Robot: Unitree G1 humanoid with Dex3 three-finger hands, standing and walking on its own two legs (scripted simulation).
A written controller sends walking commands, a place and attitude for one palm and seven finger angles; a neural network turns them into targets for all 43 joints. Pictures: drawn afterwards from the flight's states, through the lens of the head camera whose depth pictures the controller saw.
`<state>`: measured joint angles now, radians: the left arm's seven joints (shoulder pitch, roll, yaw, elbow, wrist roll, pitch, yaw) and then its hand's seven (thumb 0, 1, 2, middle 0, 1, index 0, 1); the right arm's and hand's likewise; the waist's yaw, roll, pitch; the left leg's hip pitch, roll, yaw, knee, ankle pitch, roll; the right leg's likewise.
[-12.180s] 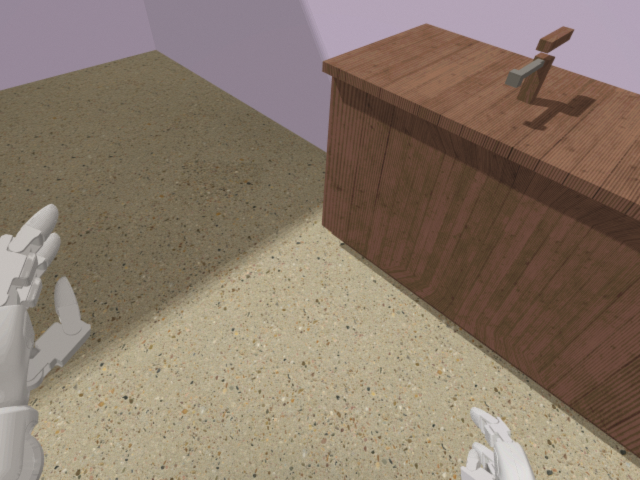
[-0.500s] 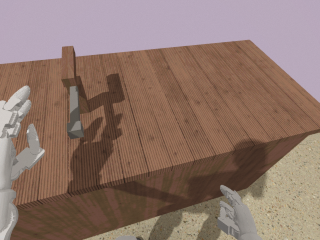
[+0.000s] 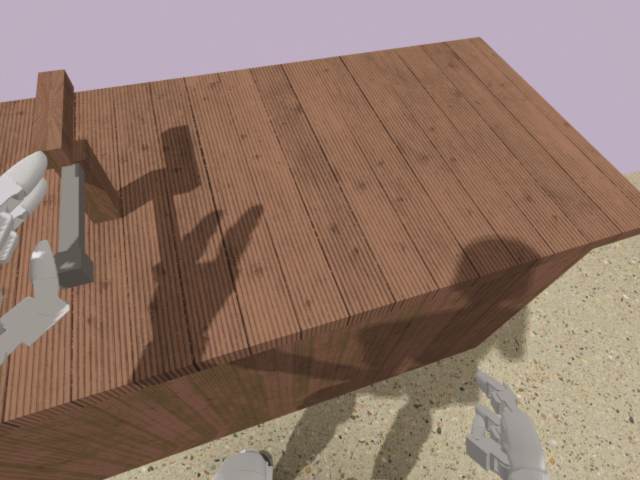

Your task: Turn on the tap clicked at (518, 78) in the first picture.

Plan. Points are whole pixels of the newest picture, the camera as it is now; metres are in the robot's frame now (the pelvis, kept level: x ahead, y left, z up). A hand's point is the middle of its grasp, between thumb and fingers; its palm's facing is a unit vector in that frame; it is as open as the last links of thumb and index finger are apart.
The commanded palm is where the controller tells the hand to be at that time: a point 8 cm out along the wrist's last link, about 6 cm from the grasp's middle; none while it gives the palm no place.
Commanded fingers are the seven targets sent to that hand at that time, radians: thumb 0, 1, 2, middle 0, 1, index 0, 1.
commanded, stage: shuffle to correct the standing spot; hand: left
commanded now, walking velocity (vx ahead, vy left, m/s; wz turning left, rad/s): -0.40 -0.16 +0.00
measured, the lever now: (71, 268) +0.28 +0.27 +0.12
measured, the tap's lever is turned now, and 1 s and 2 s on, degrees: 0 0 0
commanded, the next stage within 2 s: none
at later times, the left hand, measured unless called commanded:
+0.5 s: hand (9, 375) +0.17 +0.25 +0.17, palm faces +0.35 -0.82 -0.45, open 7.4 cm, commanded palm +0.11 +0.28 +0.18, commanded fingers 0.00 0.90 0.90 -0.20 -0.30 -0.20 -0.30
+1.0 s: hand out of the picture +0.11 +0.22 +0.20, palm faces +0.28 -0.76 -0.59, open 7.4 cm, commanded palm +0.06 +0.27 +0.18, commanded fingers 0.00 0.90 0.90 -0.20 -0.30 -0.20 -0.30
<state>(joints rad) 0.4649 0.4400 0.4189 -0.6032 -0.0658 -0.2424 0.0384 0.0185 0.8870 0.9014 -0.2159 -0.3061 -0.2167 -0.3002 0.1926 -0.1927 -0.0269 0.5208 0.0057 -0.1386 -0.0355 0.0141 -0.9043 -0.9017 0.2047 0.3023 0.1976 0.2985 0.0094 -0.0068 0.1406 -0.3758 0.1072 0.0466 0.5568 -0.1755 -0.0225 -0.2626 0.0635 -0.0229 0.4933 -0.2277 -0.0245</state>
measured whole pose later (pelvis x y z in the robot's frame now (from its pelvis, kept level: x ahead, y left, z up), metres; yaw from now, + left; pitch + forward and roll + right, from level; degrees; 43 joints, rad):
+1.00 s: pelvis -0.11 +0.00 -0.02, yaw -3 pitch +0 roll -4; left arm 0.51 0.54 0.55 -0.75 -0.06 -0.24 0.08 0.02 0.88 0.90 -0.22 -0.31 -0.22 -0.30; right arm 0.25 -0.17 -0.04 0.55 0.02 -0.04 0.05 0.01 -0.90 -0.90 0.21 0.30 0.20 0.30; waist 0.00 0.03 0.14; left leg -0.49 0.06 -0.04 0.84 -0.36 0.02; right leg -0.40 0.03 -0.03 0.93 -0.31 -0.05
